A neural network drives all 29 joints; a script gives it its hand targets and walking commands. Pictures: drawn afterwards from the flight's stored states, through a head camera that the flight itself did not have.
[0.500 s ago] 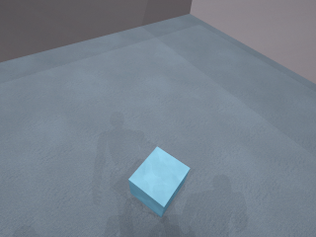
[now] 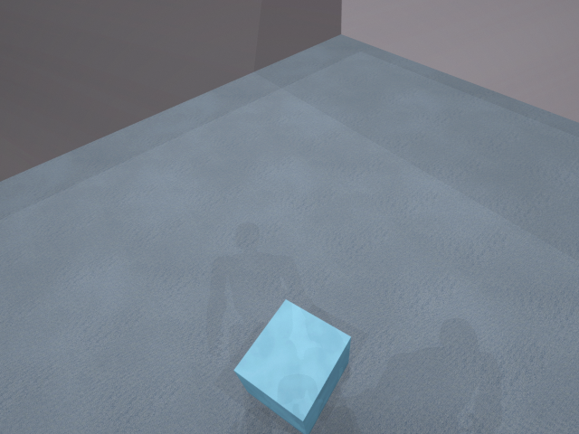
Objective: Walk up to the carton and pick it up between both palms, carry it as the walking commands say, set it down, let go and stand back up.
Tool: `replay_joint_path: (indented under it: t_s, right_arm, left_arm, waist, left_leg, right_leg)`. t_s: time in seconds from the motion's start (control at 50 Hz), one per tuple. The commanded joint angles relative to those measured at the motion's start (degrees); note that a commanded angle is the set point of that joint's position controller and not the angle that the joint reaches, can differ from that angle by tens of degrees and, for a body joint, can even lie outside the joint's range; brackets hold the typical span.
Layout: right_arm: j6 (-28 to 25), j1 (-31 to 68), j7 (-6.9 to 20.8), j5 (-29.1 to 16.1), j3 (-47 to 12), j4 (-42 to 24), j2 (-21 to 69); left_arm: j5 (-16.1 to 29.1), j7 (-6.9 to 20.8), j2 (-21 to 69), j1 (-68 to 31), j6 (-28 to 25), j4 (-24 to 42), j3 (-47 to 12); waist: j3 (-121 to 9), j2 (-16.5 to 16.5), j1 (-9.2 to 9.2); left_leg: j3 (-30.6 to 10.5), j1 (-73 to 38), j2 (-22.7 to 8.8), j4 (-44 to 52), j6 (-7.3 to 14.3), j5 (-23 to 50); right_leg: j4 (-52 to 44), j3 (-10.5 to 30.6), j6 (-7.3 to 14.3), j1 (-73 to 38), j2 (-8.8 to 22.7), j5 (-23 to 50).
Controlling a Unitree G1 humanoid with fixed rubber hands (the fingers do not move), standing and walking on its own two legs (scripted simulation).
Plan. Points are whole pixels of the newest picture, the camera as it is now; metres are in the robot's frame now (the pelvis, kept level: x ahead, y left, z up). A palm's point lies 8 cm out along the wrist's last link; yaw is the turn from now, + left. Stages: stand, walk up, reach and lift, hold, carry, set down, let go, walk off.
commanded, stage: walk up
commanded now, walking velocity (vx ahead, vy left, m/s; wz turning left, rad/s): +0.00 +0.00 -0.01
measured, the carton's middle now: (296, 366) +0.45 +0.07 -0.67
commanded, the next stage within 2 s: none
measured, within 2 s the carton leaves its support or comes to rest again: neither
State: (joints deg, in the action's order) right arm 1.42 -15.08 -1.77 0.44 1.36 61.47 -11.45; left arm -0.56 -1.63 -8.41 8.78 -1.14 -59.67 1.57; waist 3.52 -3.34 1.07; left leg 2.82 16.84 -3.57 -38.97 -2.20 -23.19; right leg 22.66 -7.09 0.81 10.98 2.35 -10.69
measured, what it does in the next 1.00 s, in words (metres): steps to the left, turning right: left foot, then right foot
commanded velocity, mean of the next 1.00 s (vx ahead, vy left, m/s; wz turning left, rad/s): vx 0.05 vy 0.24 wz -0.43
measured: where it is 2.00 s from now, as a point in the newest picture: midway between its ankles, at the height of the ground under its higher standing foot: outside the picture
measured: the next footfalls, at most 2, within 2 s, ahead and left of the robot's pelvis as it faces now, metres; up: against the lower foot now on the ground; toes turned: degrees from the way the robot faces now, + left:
left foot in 0.40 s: +0.02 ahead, +0.30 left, +0.00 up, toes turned -11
right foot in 0.74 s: -0.03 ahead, +0.15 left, +0.00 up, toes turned -30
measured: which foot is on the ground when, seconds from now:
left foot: up 0.00-0.38, down 0.40-0.78, up 0.80-1.00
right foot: down 0.00-0.40, up 0.42-0.72, down 0.74-1.00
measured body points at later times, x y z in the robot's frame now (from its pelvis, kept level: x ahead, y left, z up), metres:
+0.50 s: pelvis -0.03 +0.18 -0.01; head +0.02 +0.18 +0.44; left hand +0.07 +0.48 -0.15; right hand +0.00 -0.10 -0.14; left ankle -0.02 +0.31 -0.74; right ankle -0.02 -0.02 -0.69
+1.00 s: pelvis +0.04 +0.29 +0.00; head +0.06 +0.26 +0.45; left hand +0.21 +0.50 -0.14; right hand -0.05 +0.04 -0.15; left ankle +0.13 +0.41 -0.72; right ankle -0.06 +0.17 -0.74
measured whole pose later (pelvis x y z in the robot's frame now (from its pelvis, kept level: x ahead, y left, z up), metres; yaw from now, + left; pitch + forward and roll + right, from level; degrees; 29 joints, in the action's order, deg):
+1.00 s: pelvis +0.04 +0.29 +0.00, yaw -28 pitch +0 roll +1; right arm 1.7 -14.7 0.6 1.1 2.1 54.3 -13.4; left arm -1.7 -1.4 -13.7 12.1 1.2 -55.8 3.0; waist 3.5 0.4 0.3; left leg 4.3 21.3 -4.6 -38.8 -4.3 -15.9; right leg 25.2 -1.1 -1.8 9.0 4.9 -16.4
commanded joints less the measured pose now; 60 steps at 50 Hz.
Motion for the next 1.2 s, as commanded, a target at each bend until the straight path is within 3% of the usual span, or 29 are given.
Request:
replay_joint_path:
  t_s: [0.0, 0.02, 0.06, 0.1, 0.2, 0.28, 0.34, 0.36, 0.38, 0.4, 0.42, 0.44, 0.5, 0.64, 0.7, 0.72, 0.74, 0.76, 0.78, 0.82, 0.9, 0.96, 1.0, 1.02, 1.04, 1.06, 1.08, 1.14, 1.18]
  right_arm:
    - [0.43, -7.45, -0.33, 1.64, 1.08, -0.69, -2.83]
    - [1.05, -3.33, -0.95, 1.08, 2.16, -2.77, -5.26]
    - [0.97, -2.91, -0.89, 1.44, 2.05, -4.75, -4.99]
    - [3.31, 3.85, 1.33, 2.54, 2.64, -9.60, -6.74]
    - [3.42, 5.24, 3.99, 2.28, 1.14, -14.27, -6.79]
    - [4.32, 7.80, 4.96, 1.65, 0.47, -18.00, -7.84]
    - [4.21, -0.44, 5.21, 1.24, 0.63, -17.80, -7.80]
    - [3.85, -5.18, 4.76, 1.30, 1.22, -16.11, -8.45]
    - [3.20, -9.39, 3.90, 1.81, 2.13, -14.30, -10.34]
    - [2.47, -8.60, 3.22, 2.63, 2.48, -14.00, -13.75]
    - [1.74, -2.96, 3.58, 2.15, 3.36, -17.45, -19.56]
    - [1.60, 1.87, 3.63, 2.21, 3.07, -17.86, -16.61]
    - [-0.05, 8.57, 1.95, 2.73, 2.60, -16.49, -10.07]
    - [-0.49, -4.16, 0.97, 2.47, 2.38, -7.67, -7.17]
    - [-0.71, -4.61, 0.97, 1.56, 2.38, -5.01, -7.90]
    - [-1.26, -3.03, 1.05, 0.98, 2.34, -5.38, -8.25]
    - [-1.88, -3.11, 1.29, 0.57, 1.66, -6.94, -7.27]
    - [-1.81, -0.31, 1.30, -0.04, 1.02, -10.47, -6.47]
    - [-1.05, 0.80, 0.67, 0.59, 1.62, -10.35, -7.59]
    - [-0.03, -1.76, 1.04, 1.03, 2.25, -9.04, -7.70]
    - [0.97, -3.25, 2.51, 1.14, 1.69, -8.54, -5.56]
    - [-0.58, -1.13, 2.45, 0.41, 1.68, -9.36, -6.08]
    - [-1.53, -7.52, 1.25, 0.58, 2.33, -6.79, -8.29]
    - [-2.19, -9.36, 0.47, 1.09, 2.58, -6.07, -10.56]
    - [-2.88, -11.78, -0.35, 1.95, 3.13, -6.20, -15.33]
    - [-2.92, -10.29, -0.38, 1.59, 2.92, -7.71, -17.84]
    - [-2.63, -6.54, -0.24, 1.38, 2.82, -8.22, -16.33]
    - [-2.40, 3.04, -0.48, 1.33, 2.43, -9.58, -11.78]
    - [-2.24, -0.36, -0.90, 1.47, 2.82, -8.42, -12.38]
  left_arm:
    - [-0.61, -0.93, -11.43, 1.70, 1.34, 3.11, 2.79]
    - [-1.14, -0.23, -14.75, 3.19, 2.02, 4.28, 4.07]
    - [-1.33, -0.47, -15.27, 3.47, 2.36, 6.10, 4.98]
    - [-1.37, -3.68, -19.16, 18.98, 3.66, 2.70, 5.94]
    - [-2.46, -2.89, -17.92, 11.97, 3.31, 7.57, 6.51]
    - [-3.27, -2.08, -21.95, 11.93, 3.84, 9.99, 7.69]
    - [-2.88, -1.61, -22.35, 6.89, 4.10, 11.89, 7.17]
    - [-2.73, -1.24, -21.51, 3.95, 4.07, 12.34, 6.55]
    - [-3.16, -1.46, -16.76, 5.85, 4.02, 12.03, 4.75]
    - [-3.68, -1.82, -11.42, 8.32, 4.33, 11.90, 3.56]
    - [-3.04, -2.30, -12.04, 4.83, 5.17, 13.83, 4.37]
    - [-2.49, -2.09, -13.74, 3.25, 5.52, 11.99, 4.84]
    - [-2.04, -0.08, -14.03, 8.05, 4.79, 7.50, 5.51]
    - [-1.16, -0.42, -9.47, -0.68, 4.50, 8.20, 2.52]
    - [-0.66, -1.37, -9.01, 2.20, 3.37, 7.17, 1.60]
    - [-0.42, -1.90, -9.87, 6.72, 2.76, 5.63, 1.75]
    - [-0.55, -2.30, -13.53, 10.71, 2.24, 5.12, 2.72]
    - [-0.88, -2.72, -19.40, 13.16, 2.60, 4.29, 4.05]
    - [-0.95, -2.55, -19.35, 10.77, 2.74, 4.25, 3.71]
    - [-0.61, -1.82, -15.19, 3.26, 2.37, 6.61, 3.49]
    - [-1.17, -0.59, -12.96, -0.33, 1.32, 7.88, 2.89]
    - [-1.26, 0.68, -14.16, 1.85, 1.95, 5.52, 3.18]
    - [-0.94, 0.76, -13.56, 0.74, 2.24, 5.43, 2.86]
    - [-0.80, 0.65, -10.90, 1.37, 1.97, 5.88, 2.22]
    - [-0.87, 0.83, -7.68, 2.35, 1.89, 7.14, 1.96]
    - [-0.73, 0.09, -9.20, 4.09, 2.77, 7.39, 3.02]
    - [-0.44, 0.00, -11.47, 2.78, 3.61, 6.94, 3.56]
    - [-0.52, 1.59, -12.38, 4.03, 4.56, 6.06, 4.24]
    - [-0.83, 2.53, -12.73, 4.60, 5.30, 5.52, 4.62]
  waist:
    - [-2.48, 14.20, 0.02]
    - [-0.14, 12.68, -1.81]
    - [-2.65, 11.59, -2.49]
    - [-2.50, -0.92, -6.84]
    - [-6.33, 14.58, -4.11]
    - [-5.94, 18.25, -4.93]
    - [-9.04, 19.97, -0.47]
    - [-9.19, 18.08, 2.98]
    - [-9.41, 7.96, 5.61]
    - [-7.93, -7.54, 4.13]
    - [-7.37, -18.96, 4.89]
    - [-2.43, -11.80, 3.01]
    - [-2.30, -4.71, -2.14]
    - [-0.07, -7.12, 1.22]
    - [-3.55, -3.64, -2.20]
    - [-6.26, -1.85, -5.13]
    - [-9.16, 4.13, -6.85]
    - [-8.22, 20.29, -8.15]
    - [-5.68, 17.63, -6.06]
    - [-1.31, 9.72, -2.08]
    - [-1.33, 14.48, -0.07]
    - [-1.90, 18.59, -0.57]
    - [-2.09, 10.46, 3.01]
    - [-1.36, 1.46, 3.58]
    - [-3.42, -14.70, 2.90]
    - [-4.19, -14.46, 4.30]
    - [-4.04, -9.36, 3.75]
    - [-2.86, -8.68, -0.47]
    - [-4.74, -7.37, -0.07]
  left_leg:
    - [1.15, 1.31, -1.31, -4.80, -0.52, 0.99]
    - [-0.64, 3.97, -0.03, -7.17, -1.37, -2.68]
    - [-2.68, 8.63, -0.41, -8.37, -1.71, -3.61]
    - [-7.99, 23.58, -2.03, -24.62, -3.21, -2.81]
    - [-7.47, 16.10, -0.91, -19.46, -2.44, 0.99]
    - [-4.39, 7.86, 1.53, -8.75, -2.16, -0.36]
    - [-0.25, -8.11, 3.08, 2.67, -1.04, 1.09]
    - [2.71, -16.55, 3.82, 11.28, 0.23, 5.12]
    - [2.52, -24.56, 1.91, 19.53, 1.59, 7.49]
    - [-11.10, -17.58, -10.70, 27.18, 2.18, -0.96]
    - [-22.42, -6.67, -20.85, 32.85, 8.25, -13.51]
    - [-18.50, 0.81, -17.27, 33.08, 9.33, -14.58]
    - [-5.38, -0.96, -10.17, 27.09, 7.71, 5.99]
    - [-2.74, -10.70, -10.09, 22.39, 11.03, 23.21]
    - [-0.93, -10.14, -9.44, 14.43, 10.10, 40.07]
    - [1.55, -5.09, -7.93, 9.31, 8.37, 42.98]
    - [3.36, 5.46, -5.41, 1.87, 5.41, 34.98]
    - [5.11, 18.79, 1.01, -7.81, 0.81, 6.90]
    - [-0.70, 20.16, 0.18, -15.75, -0.36, -7.33]
    - [-2.89, 15.24, -1.65, -17.84, -1.52, -3.28]
    - [1.80, 5.92, 0.58, -7.51, -2.18, 7.19]
    - [5.47, -3.97, 2.02, 2.31, -2.58, 7.82]
    - [7.53, -13.81, 1.08, 10.12, -3.18, 12.61]
    - [1.86, -14.21, -4.32, 15.56, -2.31, 13.54]
    - [-17.16, -15.63, -19.91, 20.66, 1.21, 30.33]
    - [-25.32, -10.58, -27.76, 23.88, 9.80, 38.20]
    - [-22.69, -7.73, -25.60, 24.46, 11.95, 31.69]
    - [-9.35, -2.88, -17.32, 23.82, 8.94, 23.41]
    - [-9.29, -5.17, -17.80, 23.81, 8.45, 20.46]
  right_leg:
    - [-4.57, 12.12, 6.30, -0.35, 15.11, 26.60]
    - [-4.49, 20.65, 7.75, 3.94, 16.36, 23.41]
    - [-3.23, 22.96, 8.41, 0.59, 17.61, 18.59]
    - [-4.47, 38.82, 12.27, -7.57, 28.46, 18.83]
    - [-3.34, 25.10, 5.33, 0.06, 16.98, 17.49]
    - [-5.80, 26.03, 4.35, 5.68, 15.55, 6.65]
    - [-8.13, 22.57, 2.47, 16.12, 11.74, -12.78]
    - [-5.75, 18.11, 0.22, 22.14, 7.61, -17.08]
    - [5.51, 10.60, -2.55, 29.05, 1.24, -20.50]
    - [27.88, 8.57, -0.90, 33.40, -2.54, -28.72]
    - [33.34, 5.40, -2.96, 33.69, -1.17, -26.30]
    - [39.78, 7.17, -2.56, 30.66, 0.48, -21.10]
    - [47.21, 5.81, -1.15, 24.66, -0.19, -11.42]
    - [20.67, 3.20, -0.15, 14.89, -1.08, -15.37]
    - [6.47, 1.81, 0.97, 2.80, -0.19, -8.99]
    - [-0.21, 2.46, 2.07, -7.89, 2.13, -1.95]
    - [-1.16, 10.40, 4.16, -20.66, 10.19, 9.36]
    - [-2.02, 29.44, 11.82, -24.16, 23.65, 32.24]
    - [-3.60, 31.31, 14.08, -17.55, 27.05, 37.70]
    - [-5.02, 21.99, 11.56, -8.96, 21.48, 24.96]
    - [-6.81, 9.76, 5.74, 1.12, 11.59, 13.54]
    - [-6.98, 8.60, 5.14, 6.16, 6.45, -4.81]
    - [0.86, 7.34, 3.76, 12.72, 3.66, -11.85]
    - [9.25, 5.77, 1.92, 14.23, 0.99, -10.28]
    - [25.97, 4.79, -1.42, 19.70, -2.90, -25.31]
    - [33.59, 7.23, -2.84, 18.63, -2.77, -27.57]
    - [38.04, 10.11, -2.92, 18.07, -1.19, -24.95]
    - [40.80, 9.19, -3.05, 15.48, -0.57, -13.64]
    - [42.63, 9.81, -3.75, 17.08, -1.30, -11.13]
